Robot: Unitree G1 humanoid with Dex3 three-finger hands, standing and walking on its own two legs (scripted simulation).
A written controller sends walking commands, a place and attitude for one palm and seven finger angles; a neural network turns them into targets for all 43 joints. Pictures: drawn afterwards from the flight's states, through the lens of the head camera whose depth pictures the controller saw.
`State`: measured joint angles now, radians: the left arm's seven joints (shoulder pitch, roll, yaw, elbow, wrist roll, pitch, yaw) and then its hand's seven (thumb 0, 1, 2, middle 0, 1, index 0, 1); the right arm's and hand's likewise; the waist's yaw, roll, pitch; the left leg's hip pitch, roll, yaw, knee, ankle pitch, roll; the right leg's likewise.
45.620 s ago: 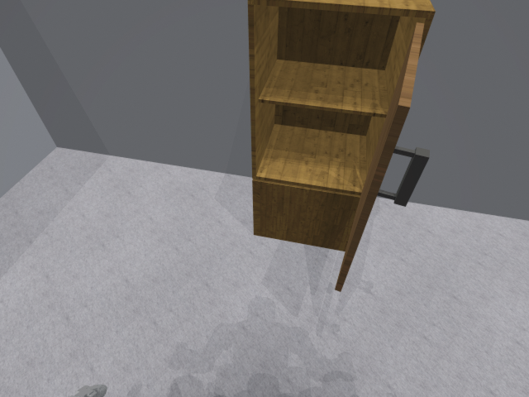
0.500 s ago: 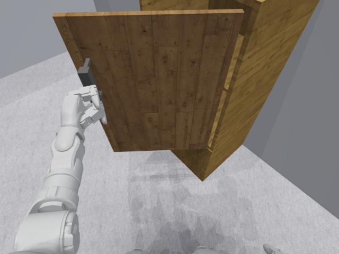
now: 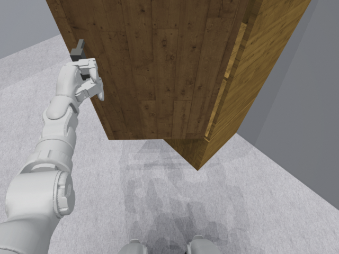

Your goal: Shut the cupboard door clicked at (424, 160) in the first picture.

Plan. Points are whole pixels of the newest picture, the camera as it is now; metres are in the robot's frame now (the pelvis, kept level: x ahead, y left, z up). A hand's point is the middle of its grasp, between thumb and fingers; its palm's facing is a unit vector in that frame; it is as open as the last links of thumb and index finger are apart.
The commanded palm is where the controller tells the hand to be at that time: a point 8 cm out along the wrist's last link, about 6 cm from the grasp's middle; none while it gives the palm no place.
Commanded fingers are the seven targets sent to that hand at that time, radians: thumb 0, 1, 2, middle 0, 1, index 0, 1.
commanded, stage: push the door shut along its arc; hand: left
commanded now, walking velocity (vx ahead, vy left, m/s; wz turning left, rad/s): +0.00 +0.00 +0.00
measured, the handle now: (87, 68) +0.56 +0.19 +0.10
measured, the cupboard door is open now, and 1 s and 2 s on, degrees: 48 39 27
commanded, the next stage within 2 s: pull the fist back off the door in 1.34 s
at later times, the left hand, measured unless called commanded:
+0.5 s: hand (118, 68) +0.53 +0.10 +0.12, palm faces -0.25 -0.97 -0.01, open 3.1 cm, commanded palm +0.53 +0.16 +0.10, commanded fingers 0.00 0.90 0.90 -1.30 -1.50 -1.30 -1.50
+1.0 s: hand (125, 56) +0.58 +0.09 +0.12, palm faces -0.33 -0.95 -0.01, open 3.2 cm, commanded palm +0.59 +0.13 +0.10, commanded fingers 0.00 0.90 0.90 -1.30 -1.50 -1.30 -1.50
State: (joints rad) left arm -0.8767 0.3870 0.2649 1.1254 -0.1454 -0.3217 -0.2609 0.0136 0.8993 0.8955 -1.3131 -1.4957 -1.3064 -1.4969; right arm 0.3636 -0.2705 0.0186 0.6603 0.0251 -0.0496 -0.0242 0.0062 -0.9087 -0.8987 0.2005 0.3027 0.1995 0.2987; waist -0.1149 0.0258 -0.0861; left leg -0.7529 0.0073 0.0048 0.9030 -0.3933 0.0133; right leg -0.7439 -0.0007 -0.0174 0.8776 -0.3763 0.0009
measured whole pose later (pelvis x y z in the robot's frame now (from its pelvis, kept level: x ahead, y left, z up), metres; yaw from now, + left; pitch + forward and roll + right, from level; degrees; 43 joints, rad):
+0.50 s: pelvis +0.00 +0.00 -0.01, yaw +0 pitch +20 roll -2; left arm -1.15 0.49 0.27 1.29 -0.10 -0.28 -0.33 0.01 0.90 0.90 -1.30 -1.50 -1.30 -1.50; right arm 0.41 -0.29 0.03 0.67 0.00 -0.06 -0.01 0.00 -0.91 -0.90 0.20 0.30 0.20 0.30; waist -0.22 0.04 -0.09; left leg -0.92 0.02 -0.01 0.99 -0.41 0.02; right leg -0.89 0.01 -0.03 0.93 -0.38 0.00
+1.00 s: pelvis +0.00 -0.01 -0.02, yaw -1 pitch +23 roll -3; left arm -1.32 0.64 0.28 1.38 -0.04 -0.19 -0.44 0.03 0.87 0.90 -1.30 -1.50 -1.30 -1.50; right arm 0.44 -0.28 0.04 0.67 -0.01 -0.04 -0.03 0.00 -0.91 -0.90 0.20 0.30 0.20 0.30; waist -0.27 0.05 -0.07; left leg -1.01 0.05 -0.03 1.03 -0.44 0.00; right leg -0.98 0.04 -0.05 0.96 -0.40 -0.02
